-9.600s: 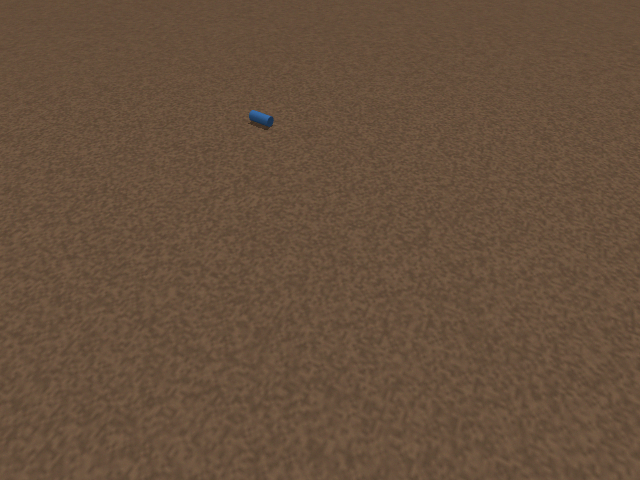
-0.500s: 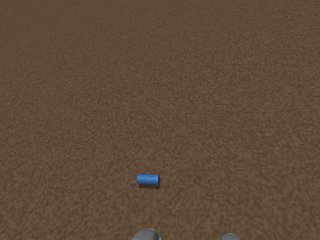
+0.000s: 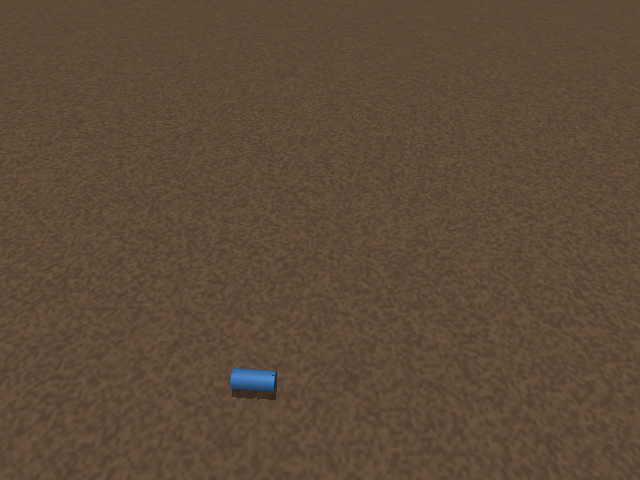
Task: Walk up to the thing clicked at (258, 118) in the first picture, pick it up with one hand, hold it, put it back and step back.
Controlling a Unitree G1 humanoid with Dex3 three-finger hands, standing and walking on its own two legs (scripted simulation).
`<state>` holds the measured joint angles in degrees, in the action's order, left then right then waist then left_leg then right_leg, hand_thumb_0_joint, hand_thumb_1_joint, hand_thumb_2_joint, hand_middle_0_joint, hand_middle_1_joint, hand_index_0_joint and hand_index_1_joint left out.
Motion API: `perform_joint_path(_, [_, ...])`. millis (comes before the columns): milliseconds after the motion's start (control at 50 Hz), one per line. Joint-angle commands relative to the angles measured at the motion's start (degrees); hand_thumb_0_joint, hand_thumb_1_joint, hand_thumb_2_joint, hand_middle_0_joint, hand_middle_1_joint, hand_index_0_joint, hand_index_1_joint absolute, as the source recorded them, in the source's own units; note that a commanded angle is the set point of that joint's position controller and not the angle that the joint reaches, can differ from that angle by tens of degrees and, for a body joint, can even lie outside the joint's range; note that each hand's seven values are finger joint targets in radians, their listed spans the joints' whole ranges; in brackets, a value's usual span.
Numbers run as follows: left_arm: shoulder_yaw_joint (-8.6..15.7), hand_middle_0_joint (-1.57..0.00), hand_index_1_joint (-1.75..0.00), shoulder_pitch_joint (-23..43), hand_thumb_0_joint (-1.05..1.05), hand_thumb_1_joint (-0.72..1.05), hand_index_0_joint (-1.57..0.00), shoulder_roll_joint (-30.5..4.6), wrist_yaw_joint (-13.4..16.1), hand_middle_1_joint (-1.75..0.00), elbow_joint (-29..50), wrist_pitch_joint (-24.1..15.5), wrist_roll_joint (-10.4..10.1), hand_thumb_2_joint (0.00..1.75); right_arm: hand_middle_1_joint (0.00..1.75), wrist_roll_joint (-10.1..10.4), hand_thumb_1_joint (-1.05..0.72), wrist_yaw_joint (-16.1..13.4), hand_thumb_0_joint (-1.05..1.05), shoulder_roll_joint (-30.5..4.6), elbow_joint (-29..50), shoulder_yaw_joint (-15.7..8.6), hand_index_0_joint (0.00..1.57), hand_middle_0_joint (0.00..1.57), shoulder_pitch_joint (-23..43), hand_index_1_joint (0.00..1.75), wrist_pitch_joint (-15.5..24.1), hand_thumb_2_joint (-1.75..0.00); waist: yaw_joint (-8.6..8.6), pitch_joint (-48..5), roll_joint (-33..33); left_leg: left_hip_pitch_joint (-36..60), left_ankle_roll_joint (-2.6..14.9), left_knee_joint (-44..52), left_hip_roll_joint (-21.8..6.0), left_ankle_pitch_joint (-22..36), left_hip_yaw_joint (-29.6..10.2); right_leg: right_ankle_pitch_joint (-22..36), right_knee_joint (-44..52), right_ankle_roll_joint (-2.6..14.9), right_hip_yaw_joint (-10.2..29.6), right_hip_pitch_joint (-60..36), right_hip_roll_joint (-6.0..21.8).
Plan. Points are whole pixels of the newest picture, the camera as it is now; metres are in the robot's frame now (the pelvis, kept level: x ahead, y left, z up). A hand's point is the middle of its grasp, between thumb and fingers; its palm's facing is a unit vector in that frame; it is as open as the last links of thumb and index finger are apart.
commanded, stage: stand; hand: left
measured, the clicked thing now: (254, 379) +0.54 +0.23 -0.73
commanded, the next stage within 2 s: none
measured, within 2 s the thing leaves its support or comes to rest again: neither
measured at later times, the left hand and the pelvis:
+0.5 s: hand out of the picture +0.09 +0.27 -0.14, palm faces -0.02 -0.94 -0.35, open 7.4 cm; pelvis +0.01 +0.01 +0.02, yaw +0 degrees
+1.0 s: hand out of the picture +0.12 +0.26 -0.13, palm faces -0.01 -0.94 -0.34, open 7.4 cm; pelvis +0.02 +0.00 +0.02, yaw -1 degrees
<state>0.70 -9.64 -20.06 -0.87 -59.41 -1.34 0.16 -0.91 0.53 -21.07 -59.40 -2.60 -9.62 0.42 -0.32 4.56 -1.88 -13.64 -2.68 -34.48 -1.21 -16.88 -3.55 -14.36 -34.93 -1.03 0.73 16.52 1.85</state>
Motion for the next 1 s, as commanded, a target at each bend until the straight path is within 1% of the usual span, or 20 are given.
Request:
perform_joint_path(0, [2.6, -0.2, -0.3, 3.1, 0.0, 0.9, -0.2, -12.7, 1.1, -0.3, 2.6, -1.6, 0.0, 0.9, 0.3, 0.4, -0.9, -0.7, 0.0, -12.4, 2.8, -2.1, 0.2, 0.2, 4.1, 0.3, 1.9, -0.9, -0.09, -4.2, 3.6, -0.6, 4.29, 11.0, -4.6, 5.0, -5.1, 4.0, 10.0, 3.74, 6.5, -5.5, 4.6])
perform_joint_path(60, [2.4, -0.2, -0.3, 5.4, 0.0, 0.9, -0.2, -13.2, 1.0, -0.3, 2.2, -1.4, 0.0, 0.9, 0.3, 0.6, -0.9, -0.6, 0.0, -12.5, 1.7, -1.9, 0.2, 0.2, 4.6, 0.3, 1.7, -0.9, 0.51, -3.7, 1.6, 0.4, 3.99, 12.3, -4.2, 4.0, -4.1, 2.7, 13.0, 3.48, 6.9, -5.9, 5.2])
perform_joint_path(100, [2.3, -0.2, -0.3, 6.3, 0.0, 0.9, -0.2, -13.4, 0.9, -0.3, 1.9, -1.2, 0.1, 0.9, 0.3, 0.6, -0.9, -0.4, 0.0, -12.3, 1.2, -1.8, 0.2, 0.2, 5.2, 0.3, 1.3, -0.9, 0.52, -1.9, -0.2, 0.3, 3.88, 12.9, -3.7, 1.1, -3.7, -3.8, 16.0, 3.07, 7.7, -3.9, 5.5])
perform_joint_path(140, [2.3, -0.2, -0.3, 6.4, 0.0, 0.9, -0.2, -13.4, 0.8, -0.3, 1.3, -1.1, 0.0, 0.9, 0.3, 0.5, -0.9, -0.2, 0.0, -12.3, 0.5, -1.7, 0.2, 0.2, 5.2, 0.3, 1.4, -0.9, 0.39, -2.8, 0.1, 1.9, 3.8, 14.1, -4.5, 2.9, -4.1, -2.1, 15.9, 2.68, 6.8, -4.5, 5.1])
perform_joint_path(200, [2.4, -0.2, -0.3, 7.0, 0.0, 0.9, -0.2, -13.3, 0.7, -0.3, 0.6, -0.7, -0.2, 0.9, 0.3, 0.3, -0.9, -0.2, 0.0, -12.6, 0.0, -1.5, 0.2, 0.2, 6.1, 0.3, 1.4, -0.9, -0.13, -2.0, 1.8, -1.1, 3.81, 17.7, -5.1, -2.4, -5.2, -2.8, 15.2, 1.99, 5.7, -6.4, 4.2])
perform_joint_path(220, [2.4, -0.2, -0.3, 7.0, 0.0, 0.9, -0.2, -13.6, 0.6, -0.3, 0.4, -0.8, -0.2, 0.9, 0.3, 0.4, -0.9, -0.1, 0.0, -12.1, 0.0, -1.3, 0.2, 0.2, 6.7, 0.3, 1.5, -0.9, -0.3, -2.5, 1.2, -0.7, 3.69, 17.5, -5.0, -0.5, -4.8, -1.7, 15.5, 2.16, 6.0, -7.4, 4.7])
perform_joint_path(260, [2.4, -0.2, -0.3, 6.6, 0.0, 0.9, -0.2, -13.2, 0.6, -0.3, -0.2, -0.5, -0.1, 0.9, 0.3, 0.3, -0.9, -0.2, 0.0, -12.5, -0.3, -1.4, 0.2, 0.2, 7.5, 0.3, 1.4, -0.9, -0.75, -2.3, 2.4, -1.8, 3.54, 18.8, -5.2, -3.6, -5.3, -2.1, 15.2, 1.8, 5.5, -7.4, 4.3])
perform_joint_path(300, [2.4, -0.2, -0.3, 7.4, 0.0, 0.9, -0.2, -13.6, 0.7, -0.3, -0.3, -0.7, 0.0, 0.9, 0.3, 0.4, -0.9, -0.2, 0.0, -11.9, -0.5, -1.3, 0.2, 0.2, 7.7, 0.3, 1.6, -0.9, -0.24, -4.8, 1.6, 0.5, 3.48, 18.0, -5.1, 2.1, -4.5, 1.7, 15.2, 2.03, 5.4, -8.6, 4.8])
perform_joint_path(340, [2.4, -0.2, -0.3, 7.4, 0.0, 0.9, -0.2, -14.2, 0.8, -0.3, -0.7, -0.8, 0.1, 0.9, 0.3, 0.3, -0.9, -0.1, 0.0, -11.4, -1.0, -1.2, 0.2, 0.2, 8.0, 0.3, 1.4, -0.9, -0.24, -3.5, 0.5, 1.7, 3.34, 17.2, -4.3, 1.8, -3.7, -1.7, 16.9, 1.86, 6.1, -6.2, 5.2])
perform_joint_path(360, [2.4, -0.2, -0.3, 8.0, 0.0, 0.9, -0.2, -14.4, 0.8, -0.3, -0.6, -0.8, 0.1, 0.9, 0.3, 0.3, -0.9, -0.2, 0.0, -11.6, -1.2, -1.3, 0.2, 0.2, 7.6, 0.3, 1.4, -0.9, 0.31, -4.9, 0.5, 3.9, 3.3, 16.8, -4.7, 5.0, -3.4, 0.8, 16.6, 2.05, 6.2, -6.3, 5.5])
perform_joint_path(400, [2.3, -0.2, -0.3, 8.1, 0.0, 0.9, -0.2, -14.1, 0.8, -0.3, -0.8, -0.8, 0.0, 0.9, 0.3, 0.3, -0.9, -0.2, 0.0, -11.3, -1.7, -1.1, 0.2, 0.2, 7.3, 0.3, 1.4, -0.9, 0.3, -4.5, 1.1, 3.3, 3.23, 17.4, -4.7, 4.6, -3.5, 0.6, 16.6, 1.9, 5.8, -6.2, 5.1])
perform_joint_path(500, [2.2, -0.2, -0.3, 7.9, 0.0, 0.9, -0.2, -14.1, 1.0, -0.3, -1.4, -1.0, 0.0, 0.9, 0.3, 0.5, -0.9, -0.3, 0.0, -11.3, -2.3, -1.1, 0.2, 0.2, 8.0, 0.3, 1.4, -0.9, 0.5, -6.9, 1.9, 6.3, 3.1, 16.2, -4.9, 10.0, -2.6, 8.1, 16.0, 2.07, 5.5, -7.5, 5.4])
perform_joint_path(540, [2.1, -0.2, -0.3, 7.9, 0.0, 0.9, -0.2, -13.6, 1.0, -0.3, -1.7, -0.7, 0.0, 0.9, 0.3, 0.5, -0.9, -0.3, 0.0, -11.4, -2.6, -0.9, 0.2, 0.2, 8.1, 0.3, 1.2, -0.9, 0.48, -6.4, 2.7, 5.2, 3.05, 17.0, -5.0, 8.9, -2.6, 7.4, 15.8, 1.87, 5.1, -7.9, 5.1])
perform_joint_path(640, [2.1, -0.2, -0.3, 7.2, 0.0, 0.9, -0.2, -13.3, 1.1, -0.3, -2.3, -0.8, 0.0, 0.9, 0.3, 0.6, -0.9, -0.5, 0.0, -11.3, -2.8, -0.7, 0.2, 0.2, 8.8, 0.3, 1.1, -0.9, 0.4, -8.1, 2.2, 6.6, 3.01, 16.0, -5.1, 13.4, -1.9, 13.8, 15.3, 1.69, 4.7, -9.7, 5.4])
perform_joint_path(700, [2.2, -0.2, -0.3, 7.9, 0.0, 0.9, -0.2, -13.0, 1.1, -0.3, -2.3, -0.6, -0.1, 0.9, 0.3, 0.5, -0.9, -0.5, 0.0, -11.2, -3.0, -0.5, 0.2, 0.2, 8.5, 0.3, 1.0, -0.9, 0.69, -7.5, 2.3, 6.4, 2.92, 16.7, -5.3, 13.8, -1.8, 13.6, 15.3, 1.64, 4.5, -9.9, 5.2])
perform_joint_path(760, [2.2, -0.2, -0.3, 8.0, 0.0, 0.9, -0.2, -12.9, 1.1, -0.3, -2.4, -0.4, 0.0, 0.9, 0.3, 0.5, -0.9, -0.5, 0.0, -11.2, -2.9, -0.6, 0.2, 0.2, 9.1, 0.3, 0.8, -0.9, 0.44, -5.9, 2.3, 5.1, 2.76, 17.6, -5.1, 9.7, -2.0, 8.6, 16.4, 1.59, 4.4, -9.0, 4.9])
perform_joint_path(840, [2.2, -0.2, -0.3, 7.8, 0.0, 0.9, -0.2, -12.7, 1.1, -0.3, -2.4, -0.7, 0.1, 0.9, 0.3, 0.4, -0.9, -0.5, 0.0, -11.3, -2.8, -0.6, 0.2, 0.2, 9.1, 0.3, 0.9, -0.9, 0.58, -7.5, 2.3, 7.5, 2.81, 16.6, -5.4, 13.7, -1.6, 13.0, 16.1, 1.67, 4.6, -9.5, 5.3])
perform_joint_path(860, [2.1, -0.2, -0.3, 7.9, 0.0, 0.9, -0.2, -12.4, 1.1, -0.3, -2.4, -0.6, 0.1, 0.9, 0.3, 0.5, -0.9, -0.5, 0.0, -11.5, -2.8, -0.5, 0.2, 0.2, 9.0, 0.3, 0.9, -0.9, 0.48, -6.6, 2.6, 5.6, 2.79, 17.2, -5.3, 11.6, -1.9, 11.1, 16.5, 1.34, 4.4, -10.0, 5.0])
perform_joint_path(900, [2.3, -0.2, -0.3, 7.9, 0.0, 0.9, -0.2, -12.6, 1.0, -0.3, -2.3, -0.6, 0.1, 0.9, 0.3, 0.5, -0.9, -0.5, 0.0, -11.4, -2.7, -0.5, 0.2, 0.2, 9.1, 0.3, 1.0, -0.9, 0.44, -7.8, 2.3, 7.0, 2.76, 17.1, -5.6, 14.9, -1.7, 14.7, 15.8, 1.47, 4.2, -10.9, 5.2])
perform_joint_path(980, [2.3, -0.2, -0.3, 8.0, 0.0, 0.9, -0.2, -12.7, 1.0, -0.3, -2.2, -0.4, 0.1, 0.9, 0.3, 0.3, -0.9, -0.6, 0.0, -11.1, -2.5, -0.5, 0.2, 0.2, 9.2, 0.3, 0.9, -0.9, 0.2, -5.7, 1.1, 6.2, 2.58, 18.0, -5.3, 10.6, -1.7, 9.1, 16.9, 1.5, 4.3, -8.9, 5.1])
